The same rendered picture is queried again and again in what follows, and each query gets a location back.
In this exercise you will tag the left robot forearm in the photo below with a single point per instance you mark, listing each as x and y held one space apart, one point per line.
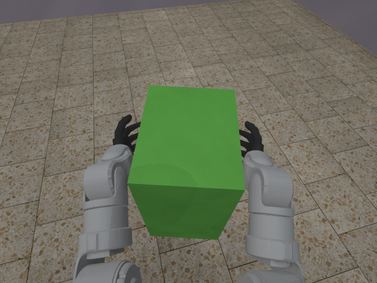
105 201

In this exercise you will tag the right robot upper arm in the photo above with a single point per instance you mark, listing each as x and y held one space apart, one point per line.
268 276

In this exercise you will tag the robot left hand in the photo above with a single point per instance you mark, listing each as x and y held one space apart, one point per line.
121 133

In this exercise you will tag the carton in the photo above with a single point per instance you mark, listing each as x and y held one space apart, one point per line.
186 176

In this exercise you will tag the right robot forearm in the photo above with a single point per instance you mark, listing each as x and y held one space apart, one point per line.
271 237

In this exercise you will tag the robot right hand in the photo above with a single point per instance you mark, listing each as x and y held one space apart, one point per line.
254 138

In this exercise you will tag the left robot upper arm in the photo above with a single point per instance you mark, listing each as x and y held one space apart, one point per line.
123 271

